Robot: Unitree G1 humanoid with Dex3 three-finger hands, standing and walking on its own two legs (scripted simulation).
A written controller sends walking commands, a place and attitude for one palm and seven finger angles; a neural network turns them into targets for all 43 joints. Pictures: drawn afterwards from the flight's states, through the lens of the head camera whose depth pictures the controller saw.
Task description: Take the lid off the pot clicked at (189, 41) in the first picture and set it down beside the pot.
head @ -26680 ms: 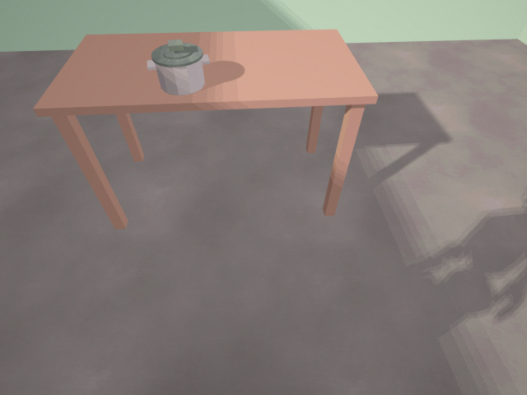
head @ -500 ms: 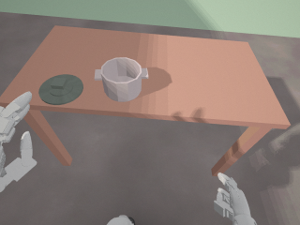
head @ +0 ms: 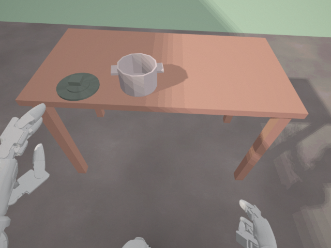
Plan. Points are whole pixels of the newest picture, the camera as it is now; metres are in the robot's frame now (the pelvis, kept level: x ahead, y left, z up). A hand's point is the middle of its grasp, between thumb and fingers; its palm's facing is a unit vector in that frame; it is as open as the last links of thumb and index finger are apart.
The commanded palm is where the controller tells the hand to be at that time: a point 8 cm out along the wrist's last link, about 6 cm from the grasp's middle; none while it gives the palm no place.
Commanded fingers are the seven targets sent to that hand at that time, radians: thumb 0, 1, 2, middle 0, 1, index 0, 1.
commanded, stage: stop stepping back and stand still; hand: left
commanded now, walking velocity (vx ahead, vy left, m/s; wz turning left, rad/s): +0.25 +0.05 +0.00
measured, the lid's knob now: (76, 80) +0.69 +0.40 -0.04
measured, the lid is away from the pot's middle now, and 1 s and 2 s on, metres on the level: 0.24 0.24 0.24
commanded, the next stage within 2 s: let the arm hang, fingers relaxed in 1.36 s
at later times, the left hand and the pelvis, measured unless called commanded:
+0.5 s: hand out of the picture +0.12 +0.25 +0.17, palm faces +0.38 -0.84 -0.40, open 7.4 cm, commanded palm +0.06 +0.29 +0.19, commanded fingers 0.00 0.90 0.90 -0.20 -0.30 -0.20 -0.30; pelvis -0.05 +0.01 +0.01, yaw +3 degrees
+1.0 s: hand out of the picture +0.09 +0.21 -0.15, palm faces +0.07 -0.97 -0.21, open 7.4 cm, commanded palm none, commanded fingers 0.00 0.90 0.90 -0.20 -0.30 -0.20 -0.30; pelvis -0.02 +0.01 +0.00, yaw +5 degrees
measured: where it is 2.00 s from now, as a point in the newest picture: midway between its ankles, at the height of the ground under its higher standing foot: outside the picture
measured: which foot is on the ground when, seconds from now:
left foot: up 0.00-0.14, down 0.16-1.00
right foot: down 0.00-1.00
